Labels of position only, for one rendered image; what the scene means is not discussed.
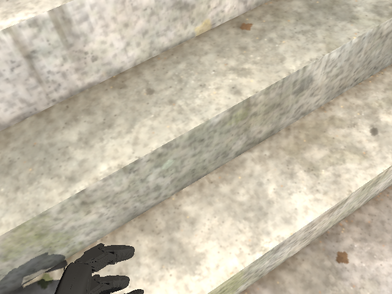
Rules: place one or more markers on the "left robot hand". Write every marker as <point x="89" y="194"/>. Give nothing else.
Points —
<point x="77" y="277"/>

